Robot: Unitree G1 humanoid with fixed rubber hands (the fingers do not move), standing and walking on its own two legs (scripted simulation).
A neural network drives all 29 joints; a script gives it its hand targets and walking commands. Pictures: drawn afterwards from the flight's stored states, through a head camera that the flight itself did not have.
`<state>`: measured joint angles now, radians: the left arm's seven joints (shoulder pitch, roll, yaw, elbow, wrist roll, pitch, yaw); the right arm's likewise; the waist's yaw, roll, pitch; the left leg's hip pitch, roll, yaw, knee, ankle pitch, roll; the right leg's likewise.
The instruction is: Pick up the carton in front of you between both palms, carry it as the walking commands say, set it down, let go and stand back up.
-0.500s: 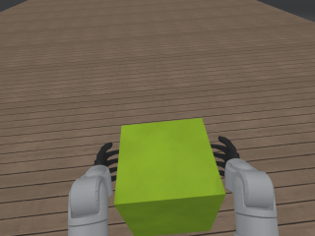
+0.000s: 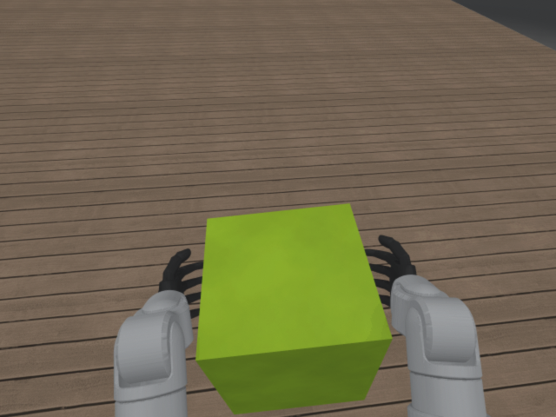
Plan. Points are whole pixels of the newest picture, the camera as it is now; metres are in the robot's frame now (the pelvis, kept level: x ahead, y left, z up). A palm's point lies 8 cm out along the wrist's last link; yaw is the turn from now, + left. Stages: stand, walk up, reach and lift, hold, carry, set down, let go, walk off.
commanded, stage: carry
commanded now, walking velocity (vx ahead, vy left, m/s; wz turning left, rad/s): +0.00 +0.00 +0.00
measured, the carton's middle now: (289, 313) +0.30 +0.00 +0.00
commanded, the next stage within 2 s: hold in 1.54 s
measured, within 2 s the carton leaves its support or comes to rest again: neither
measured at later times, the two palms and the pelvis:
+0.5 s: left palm (201, 297) +0.30 +0.13 +0.05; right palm (405, 295) +0.30 -0.16 +0.05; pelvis +0.03 -0.01 -0.01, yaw -1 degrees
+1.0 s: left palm (205, 312) +0.28 +0.12 +0.04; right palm (413, 311) +0.28 -0.17 +0.04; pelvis -0.01 -0.02 +0.00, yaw -1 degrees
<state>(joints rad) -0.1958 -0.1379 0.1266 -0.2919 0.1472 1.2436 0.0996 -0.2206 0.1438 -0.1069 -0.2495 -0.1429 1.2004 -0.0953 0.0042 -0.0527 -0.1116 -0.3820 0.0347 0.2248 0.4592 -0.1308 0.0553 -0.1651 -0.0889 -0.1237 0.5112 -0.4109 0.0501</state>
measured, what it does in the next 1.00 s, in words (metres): stands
